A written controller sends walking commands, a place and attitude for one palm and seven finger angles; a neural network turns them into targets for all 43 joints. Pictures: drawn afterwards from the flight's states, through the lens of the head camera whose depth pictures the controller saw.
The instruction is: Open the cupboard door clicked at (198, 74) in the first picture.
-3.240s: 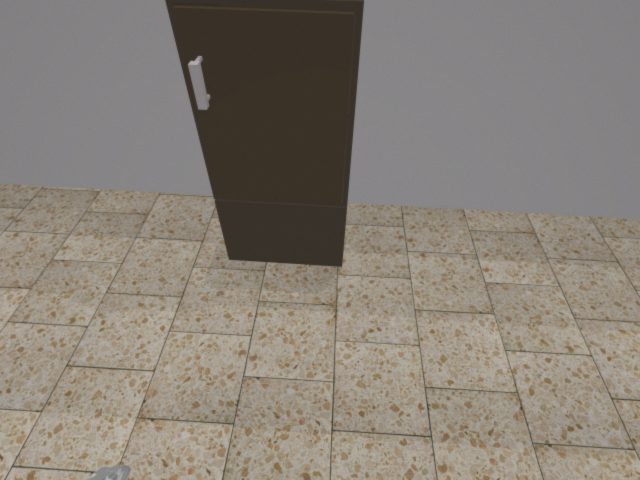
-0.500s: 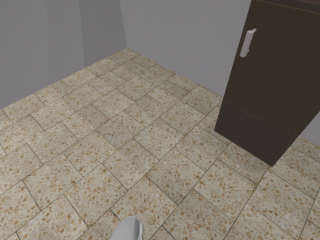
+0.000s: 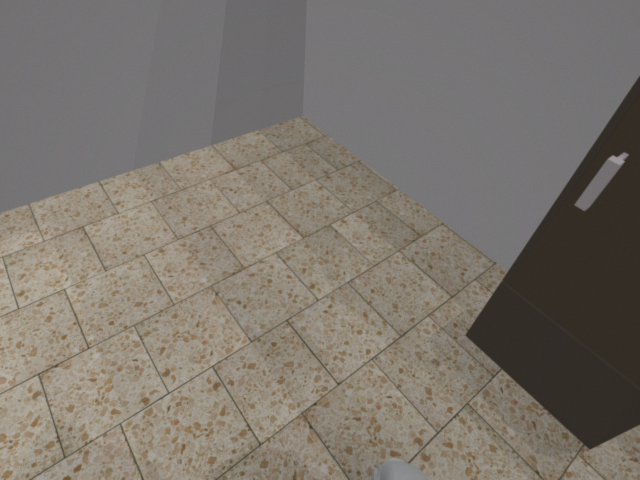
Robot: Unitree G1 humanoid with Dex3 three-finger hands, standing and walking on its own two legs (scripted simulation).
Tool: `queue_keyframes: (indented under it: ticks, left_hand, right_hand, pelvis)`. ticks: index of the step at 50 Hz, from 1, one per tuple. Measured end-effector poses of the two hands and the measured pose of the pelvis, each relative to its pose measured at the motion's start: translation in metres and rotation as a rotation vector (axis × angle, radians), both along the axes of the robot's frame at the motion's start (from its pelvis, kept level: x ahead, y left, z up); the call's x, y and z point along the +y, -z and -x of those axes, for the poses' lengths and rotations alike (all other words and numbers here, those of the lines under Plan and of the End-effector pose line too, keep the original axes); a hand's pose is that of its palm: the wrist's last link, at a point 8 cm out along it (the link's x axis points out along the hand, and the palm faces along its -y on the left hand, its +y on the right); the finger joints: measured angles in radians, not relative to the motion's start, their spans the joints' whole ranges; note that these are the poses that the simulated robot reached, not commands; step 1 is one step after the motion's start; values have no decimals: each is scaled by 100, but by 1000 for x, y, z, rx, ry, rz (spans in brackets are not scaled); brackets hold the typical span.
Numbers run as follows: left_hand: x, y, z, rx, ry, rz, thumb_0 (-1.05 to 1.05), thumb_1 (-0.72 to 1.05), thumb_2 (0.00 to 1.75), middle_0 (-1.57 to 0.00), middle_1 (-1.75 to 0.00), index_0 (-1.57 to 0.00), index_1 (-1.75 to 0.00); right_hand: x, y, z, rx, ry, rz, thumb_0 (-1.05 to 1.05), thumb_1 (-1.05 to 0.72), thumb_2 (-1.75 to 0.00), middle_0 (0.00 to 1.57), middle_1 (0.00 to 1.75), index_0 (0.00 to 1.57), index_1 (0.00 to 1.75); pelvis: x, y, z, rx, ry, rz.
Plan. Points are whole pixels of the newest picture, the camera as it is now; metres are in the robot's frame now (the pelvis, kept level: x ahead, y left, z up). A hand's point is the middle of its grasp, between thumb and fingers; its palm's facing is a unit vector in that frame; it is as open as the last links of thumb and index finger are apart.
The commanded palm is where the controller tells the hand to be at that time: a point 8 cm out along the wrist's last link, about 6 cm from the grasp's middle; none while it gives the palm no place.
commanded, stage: turn to face it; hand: left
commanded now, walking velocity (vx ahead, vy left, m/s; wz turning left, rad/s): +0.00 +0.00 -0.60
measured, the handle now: (602, 180) +0.72 -0.53 +0.01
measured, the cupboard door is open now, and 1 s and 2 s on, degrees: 0 0 0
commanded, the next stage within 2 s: take the last steps up to it in 1.24 s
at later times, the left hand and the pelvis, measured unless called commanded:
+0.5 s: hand (225, 464) +0.18 +0.15 -0.16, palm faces -0.22 -0.94 -0.25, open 7.4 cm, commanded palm none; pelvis +0.07 -0.03 +0.00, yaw -16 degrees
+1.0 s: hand (237, 383) +0.30 +0.16 -0.17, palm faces -0.52 -0.83 -0.22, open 7.4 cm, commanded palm none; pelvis +0.11 +0.02 +0.00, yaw -35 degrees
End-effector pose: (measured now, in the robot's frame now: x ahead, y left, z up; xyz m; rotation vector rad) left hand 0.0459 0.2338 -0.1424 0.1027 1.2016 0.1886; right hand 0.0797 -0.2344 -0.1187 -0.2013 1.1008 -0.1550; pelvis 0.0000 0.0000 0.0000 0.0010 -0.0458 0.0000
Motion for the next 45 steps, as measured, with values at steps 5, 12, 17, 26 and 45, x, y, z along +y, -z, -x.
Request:
queue_keyframes:
  ticks: [5, 12, 17, 26, 45]
  left_hand:
    - [-19, 1, -45, 12, 70, 16, 0, 91, 90, -20, -30, -19, -30]
    - [-43, 8, -102, 36, 210, -35, 0, 91, 90, -20, -30, -20, -30]
    - [-48, -2, -117, 31, 227, -66, 0, 91, 90, -20, -30, -20, -30]
    - [-39, -11, -142, 82, 315, -76, 1, 90, 90, -20, -30, -20, -30]
    - [-7, -4, -256, 31, 550, -45, 1, 91, 90, -20, -30, -20, -30]
  right_hand:
    - [-10, 14, 12, 65, 89, -16, -1, -92, -89, 20, 30, 20, 30]
    - [-32, 46, 47, 203, 243, -61, 0, -91, -89, 20, 30, 20, 30]
    - [-48, 40, 53, 273, 285, -56, 0, -91, -89, 20, 30, 19, 30]
    - [-59, 17, 4, 118, 337, -23, 0, -91, -89, 19, 30, 19, 30]
    - [16, -11, 21, 49, 547, 25, 0, -90, -89, 20, 30, 20, 30]
  pelvis:
    - [-8, 4, -25, 0, 62, -10]
    - [-33, 21, -55, 15, 165, -3]
    - [-42, 14, -62, 14, 200, -1]
    - [-31, 2, -76, 46, 299, -18]
    - [25, -4, -109, 54, 553, 23]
